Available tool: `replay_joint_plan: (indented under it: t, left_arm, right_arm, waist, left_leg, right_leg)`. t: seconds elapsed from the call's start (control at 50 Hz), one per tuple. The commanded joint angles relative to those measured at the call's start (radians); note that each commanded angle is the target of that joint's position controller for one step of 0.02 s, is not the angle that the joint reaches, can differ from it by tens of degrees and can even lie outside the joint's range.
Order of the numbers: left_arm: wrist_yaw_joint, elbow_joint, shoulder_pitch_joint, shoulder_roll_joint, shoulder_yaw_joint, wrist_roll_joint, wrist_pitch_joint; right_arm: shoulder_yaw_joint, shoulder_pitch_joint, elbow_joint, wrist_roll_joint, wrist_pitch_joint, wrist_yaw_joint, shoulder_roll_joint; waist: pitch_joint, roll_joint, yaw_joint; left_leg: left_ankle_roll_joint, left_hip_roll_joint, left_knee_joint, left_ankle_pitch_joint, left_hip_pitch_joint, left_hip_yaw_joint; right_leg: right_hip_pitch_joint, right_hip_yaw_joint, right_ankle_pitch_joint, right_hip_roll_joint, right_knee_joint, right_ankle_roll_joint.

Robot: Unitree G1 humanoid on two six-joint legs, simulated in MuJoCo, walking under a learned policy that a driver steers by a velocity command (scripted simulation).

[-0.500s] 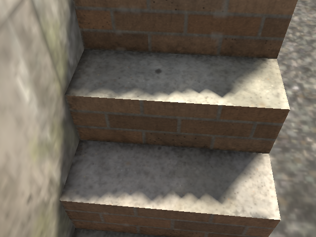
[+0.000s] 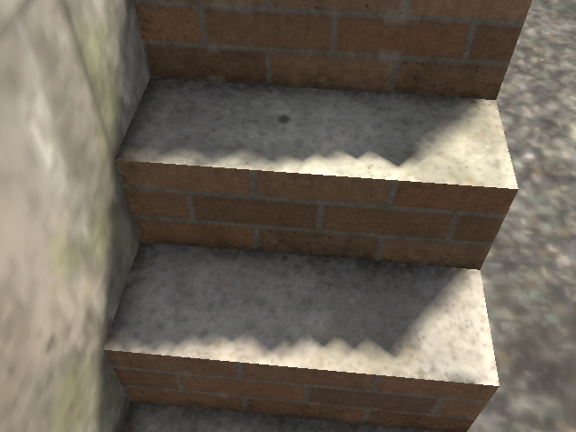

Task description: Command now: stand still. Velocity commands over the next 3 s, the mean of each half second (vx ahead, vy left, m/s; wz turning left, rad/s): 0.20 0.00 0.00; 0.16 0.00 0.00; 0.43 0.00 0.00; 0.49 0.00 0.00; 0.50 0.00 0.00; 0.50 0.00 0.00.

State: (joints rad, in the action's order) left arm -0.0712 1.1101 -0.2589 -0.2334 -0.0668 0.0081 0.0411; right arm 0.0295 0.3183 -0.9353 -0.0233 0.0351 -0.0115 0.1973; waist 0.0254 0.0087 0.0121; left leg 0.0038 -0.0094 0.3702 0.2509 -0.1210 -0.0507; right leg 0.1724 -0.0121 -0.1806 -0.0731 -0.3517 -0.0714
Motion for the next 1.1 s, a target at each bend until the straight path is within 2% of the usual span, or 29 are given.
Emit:
replay_joint_plan:
  t: [0.02,0.04,0.12,0.26,0.28,0.3,0.32,0.34,0.38,0.4,0.42,0.46,0.52,0.54,0.56,0.62,0.74,0.76,0.8,0.86,0.94,0.98,1.0,1.06,1.08,1.1]
  left_arm:
    - [-0.005,-0.016,-0.065,-0.114,-0.019,-0.001,-0.002]
    - [-0.006,-0.013,-0.075,-0.102,-0.016,-0.002,0.000]
    - [-0.012,-0.020,-0.070,-0.079,-0.006,-0.003,-0.002]
    - [-0.005,-0.039,-0.086,-0.070,0.000,0.010,-0.047]
    - [0.002,-0.042,-0.091,-0.050,0.007,0.006,-0.054]
    - [0.007,-0.042,-0.087,-0.050,0.010,0.000,-0.059]
    - [0.010,-0.038,-0.086,-0.073,0.006,-0.002,-0.061]
    - [0.010,-0.033,-0.090,-0.100,0.001,0.001,-0.062]
    - [0.009,-0.024,-0.127,-0.113,-0.007,0.006,-0.056]
    - [0.006,-0.029,-0.124,-0.112,-0.009,0.005,-0.047]
    - [0.005,-0.041,-0.086,-0.110,-0.011,-0.001,-0.037]
    - [0.002,-0.042,-0.092,-0.099,-0.014,-0.003,-0.021]
    - [0.003,-0.050,-0.066,-0.093,-0.016,-0.003,-0.008]
    - [0.004,-0.053,-0.056,-0.093,-0.016,-0.004,-0.006]
    - [0.004,-0.043,-0.082,-0.094,-0.017,0.002,-0.004]
    - [0.005,-0.050,-0.046,-0.098,-0.017,-0.001,-0.002]
    - [0.006,-0.052,-0.037,-0.108,-0.019,-0.002,-0.001]
    - [0.007,-0.047,-0.048,-0.098,-0.017,-0.002,0.001]
    - [0.005,-0.053,-0.032,-0.083,-0.011,-0.002,0.005]
    - [0.002,-0.062,-0.029,-0.081,-0.007,-0.003,-0.002]
    - [0.002,-0.075,-0.043,-0.072,-0.002,0.006,-0.025]
    - [0.005,-0.079,-0.055,-0.062,0.002,0.007,-0.038]
    - [0.007,-0.085,-0.053,-0.058,0.004,0.007,-0.044]
    - [0.016,-0.087,-0.075,-0.074,0.001,0.011,-0.060]
    - [0.019,-0.094,-0.059,-0.086,-0.004,0.010,-0.062]
    - [0.021,-0.093,-0.073,-0.093,-0.007,0.012,-0.063]
  right_arm:
    - [-0.019,0.052,0.031,0.001,0.010,-0.003,0.091]
    - [-0.016,0.057,0.027,-0.002,0.009,-0.005,0.080]
    - [-0.009,0.024,0.035,-0.005,0.008,-0.020,0.071]
    - [-0.027,0.029,0.060,0.014,0.015,-0.029,0.100]
    - [-0.027,0.022,0.069,0.011,0.016,-0.027,0.093]
    - [-0.020,0.021,0.068,0.005,0.017,-0.025,0.066]
    - [-0.020,0.045,0.064,0.004,0.020,-0.024,0.063]
    - [-0.028,0.060,0.065,0.003,0.019,-0.025,0.094]
    - [-0.034,0.084,0.062,0.011,0.018,-0.023,0.120]
    - [-0.032,0.087,0.059,0.015,0.018,-0.021,0.112]
    - [-0.030,0.053,0.068,0.013,0.020,-0.017,0.105]
    - [-0.029,0.056,0.063,0.010,0.019,-0.011,0.099]
    - [-0.027,0.042,0.059,0.006,0.013,-0.006,0.100]
    - [-0.026,0.036,0.059,0.005,0.012,-0.005,0.102]
    - [-0.025,0.058,0.050,0.006,0.009,-0.007,0.102]
    - [-0.022,0.031,0.051,0.001,0.007,-0.005,0.107]
    - [-0.020,0.027,0.041,0.001,0.012,-0.003,0.115]
    - [-0.017,0.057,0.028,0.001,0.013,-0.006,0.103]
    - [-0.009,0.031,0.028,-0.003,0.013,-0.011,0.088]
    - [-0.008,0.013,0.033,-0.001,0.019,-0.019,0.094]
    - [-0.017,0.014,0.044,0.011,0.026,-0.024,0.111]
    - [-0.020,0.012,0.054,0.014,0.027,-0.025,0.111]
    - [-0.024,0.000,0.062,0.015,0.025,-0.026,0.122]
    - [-0.032,0.027,0.071,0.019,0.025,-0.028,0.125]
    - [-0.035,0.011,0.079,0.018,0.025,-0.027,0.123]
    - [-0.035,0.020,0.081,0.020,0.026,-0.028,0.117]
  waist:
    - [0.021,-0.019,0.002]
    - [0.008,-0.024,0.005]
    - [0.060,-0.050,0.013]
    - [0.052,-0.075,0.002]
    - [0.054,-0.093,0.006]
    - [0.063,-0.053,0.009]
    - [0.053,0.008,-0.002]
    - [0.025,0.036,-0.011]
    - [-0.072,0.019,-0.004]
    - [-0.093,0.010,0.000]
    - [-0.072,0.004,0.001]
    - [-0.091,0.001,0.005]
    - [-0.068,-0.006,0.006]
    - [-0.060,-0.008,0.005]
    - [-0.080,-0.003,0.004]
    - [-0.027,-0.012,0.002]
    - [0.001,-0.019,0.001]
    - [-0.018,-0.013,-0.003]
    - [0.019,-0.021,0.004]
    - [0.055,-0.042,0.010]
    - [0.058,-0.076,0.009]
    - [0.064,-0.089,0.009]
    - [0.078,-0.082,0.010]
    - [0.026,-0.039,0.001]
    - [0.040,-0.025,-0.001]
    - [0.006,-0.007,0.000]
  left_leg:
    - [-0.018,-0.048,-0.092,-0.115,-0.104,0.045]
    - [-0.016,-0.045,-0.107,-0.063,-0.104,0.046]
    - [0.002,-0.043,-0.178,0.224,-0.171,0.071]
    - [0.067,-0.060,-0.136,0.200,-0.116,0.104]
    - [0.072,-0.064,-0.123,0.146,-0.113,0.104]
    - [0.058,-0.052,-0.092,0.014,-0.123,0.077]
    - [0.028,-0.021,-0.043,-0.175,-0.107,0.027]
    - [0.006,-0.017,-0.007,-0.384,-0.065,0.013]
    - [-0.013,-0.027,0.027,-0.563,0.005,0.007]
    - [-0.015,-0.030,0.030,-0.562,0.015,0.007]
    - [-0.011,-0.039,0.031,-0.580,0.007,0.014]
    - [-0.014,-0.046,0.023,-0.545,0.014,0.016]
    - [-0.023,-0.052,0.000,-0.447,0.001,0.021]
    - [-0.026,-0.054,-0.007,-0.419,-0.004,0.024]
    - [-0.031,-0.050,-0.017,-0.369,0.001,0.020]
    - [-0.038,-0.054,-0.036,-0.292,-0.032,0.027]
    - [-0.043,-0.059,-0.056,-0.214,-0.058,0.035]
    - [-0.042,-0.052,-0.074,-0.129,-0.060,0.027]
    - [-0.037,-0.043,-0.106,0.022,-0.103,0.028]
    - [-0.021,-0.041,-0.130,0.147,-0.146,0.041]
    - [0.022,-0.051,-0.126,0.227,-0.145,0.071]
    - [0.044,-0.062,-0.119,0.223,-0.141,0.090]
    - [0.056,-0.069,-0.099,0.162,-0.132,0.101]
    - [0.058,-0.051,-0.023,-0.010,-0.092,0.066]
    - [0.055,-0.043,0.015,-0.082,-0.099,0.050]
    - [0.048,-0.030,0.053,-0.135,-0.092,0.028]
  right_leg:
    - [-0.061,-0.020,0.156,-0.012,0.025,0.035]
    - [-0.069,-0.014,0.121,-0.006,0.032,0.034]
    - [-0.048,0.012,0.024,0.019,0.026,0.035]
    - [0.046,0.054,-0.023,0.057,-0.093,0.063]
    - [0.060,0.050,-0.002,0.052,-0.101,0.065]
    - [0.041,0.020,0.123,0.028,-0.070,0.066]
    - [0.011,-0.006,0.296,0.011,-0.046,0.064]
    - [-0.009,-0.006,0.446,0.012,-0.053,0.064]
    - [-0.078,0.002,0.561,0.015,-0.066,0.062]
    - [-0.099,0.003,0.564,0.013,-0.063,0.062]
    - [-0.095,-0.001,0.574,0.010,-0.062,0.066]
    - [-0.120,-0.002,0.553,0.008,-0.049,0.067]
    - [-0.115,-0.007,0.485,0.004,-0.025,0.067]
    - [-0.112,-0.008,0.463,0.003,-0.019,0.066]
    - [-0.127,-0.006,0.425,0.007,-0.007,0.063]
    - [-0.104,-0.011,0.368,0.004,0.008,0.061]
    - [-0.093,-0.016,0.296,0.001,0.024,0.058]
    - [-0.108,-0.013,0.230,0.006,0.030,0.055]
    - [-0.091,-0.005,0.123,0.017,0.042,0.054]
    - [-0.064,0.009,0.048,0.033,0.026,0.059]
    - [-0.005,0.046,-0.025,0.065,-0.054,0.071]
    - [0.027,0.057,-0.039,0.075,-0.092,0.077]
    - [0.051,0.053,-0.001,0.071,-0.102,0.085]
    - [0.029,0.044,0.129,0.070,-0.130,0.100]
    - [0.028,0.032,0.184,0.064,-0.138,0.111]
    - [0.002,0.025,0.230,0.062,-0.142,0.121]
